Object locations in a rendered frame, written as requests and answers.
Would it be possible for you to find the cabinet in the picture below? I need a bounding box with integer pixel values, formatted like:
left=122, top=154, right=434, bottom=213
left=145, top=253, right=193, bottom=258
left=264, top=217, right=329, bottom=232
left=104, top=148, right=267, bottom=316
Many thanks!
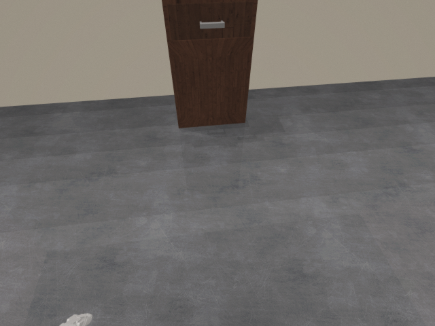
left=162, top=0, right=258, bottom=128

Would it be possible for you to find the drawer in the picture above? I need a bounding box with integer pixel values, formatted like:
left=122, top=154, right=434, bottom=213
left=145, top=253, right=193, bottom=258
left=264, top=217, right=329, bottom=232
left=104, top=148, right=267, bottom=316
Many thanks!
left=167, top=1, right=253, bottom=41

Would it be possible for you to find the handle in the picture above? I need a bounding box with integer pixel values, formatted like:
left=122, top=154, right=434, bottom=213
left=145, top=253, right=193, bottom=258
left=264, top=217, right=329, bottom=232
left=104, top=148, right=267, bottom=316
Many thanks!
left=200, top=20, right=225, bottom=29

